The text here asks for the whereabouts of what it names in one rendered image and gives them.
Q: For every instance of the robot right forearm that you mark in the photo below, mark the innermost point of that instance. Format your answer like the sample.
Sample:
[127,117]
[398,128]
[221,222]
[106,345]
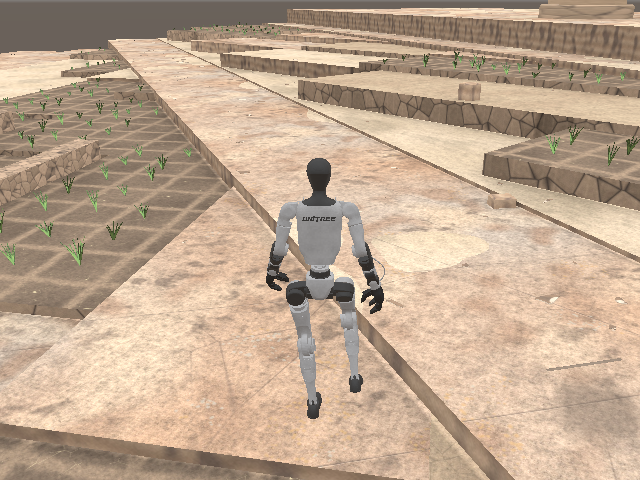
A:
[369,270]

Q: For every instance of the robot torso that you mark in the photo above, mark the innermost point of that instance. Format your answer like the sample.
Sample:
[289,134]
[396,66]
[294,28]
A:
[319,238]

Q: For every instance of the left robot hand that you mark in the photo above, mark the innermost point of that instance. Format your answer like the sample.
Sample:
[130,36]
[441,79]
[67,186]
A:
[281,276]

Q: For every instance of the right robot hand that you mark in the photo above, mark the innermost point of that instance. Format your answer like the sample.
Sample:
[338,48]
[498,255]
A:
[378,298]

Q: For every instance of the left robot upper arm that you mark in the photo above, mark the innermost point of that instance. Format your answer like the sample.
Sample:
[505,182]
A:
[288,211]

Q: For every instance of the right robot upper arm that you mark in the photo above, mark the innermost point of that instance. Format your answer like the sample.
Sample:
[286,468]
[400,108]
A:
[351,211]

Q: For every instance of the robot left forearm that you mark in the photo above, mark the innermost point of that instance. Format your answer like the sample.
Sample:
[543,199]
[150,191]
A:
[274,262]

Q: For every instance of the humanoid robot head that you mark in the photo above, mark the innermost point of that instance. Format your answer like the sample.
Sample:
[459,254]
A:
[319,173]

